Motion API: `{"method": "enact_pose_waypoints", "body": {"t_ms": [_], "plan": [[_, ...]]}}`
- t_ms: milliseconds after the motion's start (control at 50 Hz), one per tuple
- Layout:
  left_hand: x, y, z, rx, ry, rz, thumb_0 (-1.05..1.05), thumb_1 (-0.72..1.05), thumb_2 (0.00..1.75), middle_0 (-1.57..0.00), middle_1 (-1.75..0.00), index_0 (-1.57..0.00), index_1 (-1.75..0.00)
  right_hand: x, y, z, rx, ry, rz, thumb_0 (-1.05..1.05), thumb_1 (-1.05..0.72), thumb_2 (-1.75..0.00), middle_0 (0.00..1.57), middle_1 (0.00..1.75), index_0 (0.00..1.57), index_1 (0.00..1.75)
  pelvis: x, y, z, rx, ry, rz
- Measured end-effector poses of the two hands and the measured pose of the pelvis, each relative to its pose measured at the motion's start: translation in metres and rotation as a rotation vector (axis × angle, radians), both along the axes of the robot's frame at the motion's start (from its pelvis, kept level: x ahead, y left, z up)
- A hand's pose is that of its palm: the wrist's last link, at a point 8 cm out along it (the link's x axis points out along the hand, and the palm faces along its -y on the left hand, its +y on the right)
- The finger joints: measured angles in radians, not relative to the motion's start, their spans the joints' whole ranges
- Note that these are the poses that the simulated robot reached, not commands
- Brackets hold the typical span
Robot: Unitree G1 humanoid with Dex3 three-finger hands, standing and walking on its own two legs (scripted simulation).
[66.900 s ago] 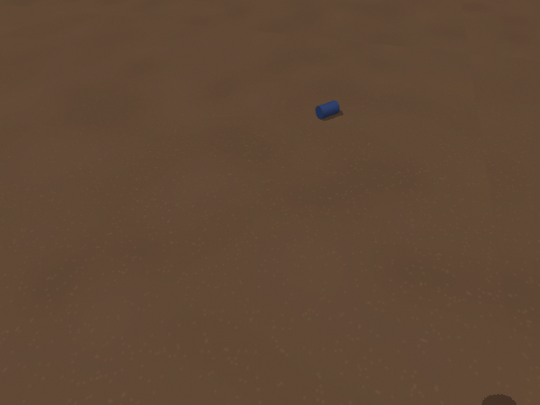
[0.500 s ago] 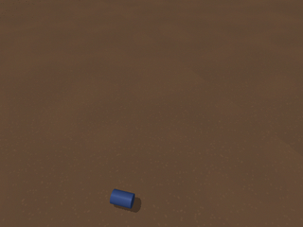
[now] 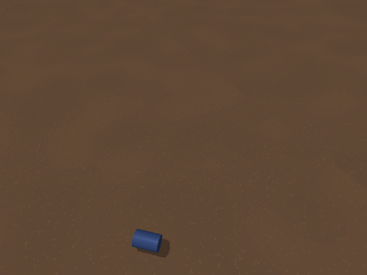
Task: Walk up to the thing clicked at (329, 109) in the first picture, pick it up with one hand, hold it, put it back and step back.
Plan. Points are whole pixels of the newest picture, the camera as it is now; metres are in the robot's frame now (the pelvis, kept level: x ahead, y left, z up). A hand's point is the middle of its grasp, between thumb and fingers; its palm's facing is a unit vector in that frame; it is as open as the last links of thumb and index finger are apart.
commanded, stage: stand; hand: left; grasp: from above
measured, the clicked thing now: (147, 240) +0.44 +0.24 -0.74
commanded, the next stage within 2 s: step back in 0.20 s
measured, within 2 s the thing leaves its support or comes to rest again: neither
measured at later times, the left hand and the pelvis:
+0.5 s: hand out of the picture +0.09 +0.31 -0.18, palm faces -0.01 -0.92 -0.39, open 7.4 cm; pelvis -0.05 +0.04 -0.03, yaw +1 degrees
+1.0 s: hand out of the picture -0.03 +0.31 -0.17, palm faces -0.11 -0.91 -0.40, open 7.4 cm; pelvis -0.15 +0.05 -0.03, yaw -5 degrees
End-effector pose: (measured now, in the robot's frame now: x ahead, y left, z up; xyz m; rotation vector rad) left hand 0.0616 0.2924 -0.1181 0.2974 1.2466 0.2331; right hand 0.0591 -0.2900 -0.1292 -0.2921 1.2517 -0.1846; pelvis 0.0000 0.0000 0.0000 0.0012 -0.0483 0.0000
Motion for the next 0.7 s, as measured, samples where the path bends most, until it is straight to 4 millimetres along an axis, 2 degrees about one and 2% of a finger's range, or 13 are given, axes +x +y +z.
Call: {"method": "enact_pose_waypoints", "body": {"t_ms": [220,360,440,540,620,700], "plan": [[0.003,0.001,0.001,0.000,-0.008,0.003,0.01,0.91,0.89,-0.20,-0.30,-0.20,-0.30,0.001,-0.002,0.000,-0.001,-0.002,-0.001,0.01,-0.91,-0.90,0.20,0.30,0.20,0.30,0.000,-0.001,-0.001,0.002,0.002,-0.001],[0.005,0.021,-0.003,0.035,-0.037,-0.008,0.01,0.90,0.89,-0.21,-0.30,-0.21,-0.30,-0.002,-0.010,-0.001,-0.033,-0.011,-0.014,0.01,-0.91,-0.90,0.20,0.30,0.20,0.30,-0.025,0.009,-0.009,-0.001,0.012,0.004],[0.012,0.040,-0.008,0.051,-0.069,-0.048,0.01,0.90,0.89,-0.21,-0.30,-0.21,-0.30,-0.018,-0.006,0.004,-0.069,-0.003,-0.019,0.01,-0.91,-0.90,0.20,0.30,0.20,0.30,-0.039,0.025,-0.015,0.008,0.024,0.009],[0.022,0.065,-0.024,0.040,-0.129,-0.070,0.01,0.90,0.89,-0.20,-0.30,-0.20,-0.30,-0.054,0.009,0.002,-0.125,0.044,-0.007,0.01,-0.91,-0.90,0.20,0.30,0.20,0.30,-0.058,0.048,-0.029,0.005,0.025,0.017],[0.013,0.071,-0.023,0.035,-0.112,-0.076,0.01,0.91,0.89,-0.20,-0.30,-0.20,-0.30,-0.080,0.027,0.010,-0.118,0.072,-0.019,0.01,-0.91,-0.90,0.20,0.30,0.20,0.30,-0.070,0.056,-0.021,-0.015,0.031,0.010],[-0.008,0.073,-0.022,0.025,-0.077,-0.100,0.01,0.91,0.89,-0.20,-0.30,-0.20,-0.30,-0.091,0.039,0.012,-0.114,0.039,-0.039,0.01,-0.90,-0.90,0.20,0.30,0.21,0.30,-0.081,0.062,-0.017,-0.020,0.037,-0.022]]}}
